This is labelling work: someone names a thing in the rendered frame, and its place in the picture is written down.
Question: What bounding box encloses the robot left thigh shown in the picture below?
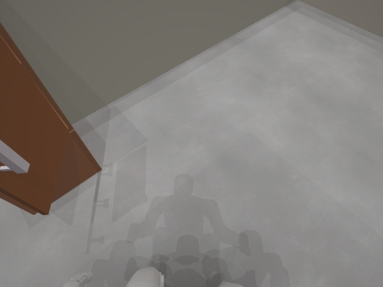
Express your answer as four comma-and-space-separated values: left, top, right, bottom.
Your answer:
126, 268, 164, 287

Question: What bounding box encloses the cupboard door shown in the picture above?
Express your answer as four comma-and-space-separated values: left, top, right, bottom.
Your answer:
0, 37, 69, 215

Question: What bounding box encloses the robot left hand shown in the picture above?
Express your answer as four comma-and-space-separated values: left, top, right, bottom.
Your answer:
63, 271, 93, 287

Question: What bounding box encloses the handle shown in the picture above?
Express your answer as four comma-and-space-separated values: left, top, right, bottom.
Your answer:
0, 140, 30, 173

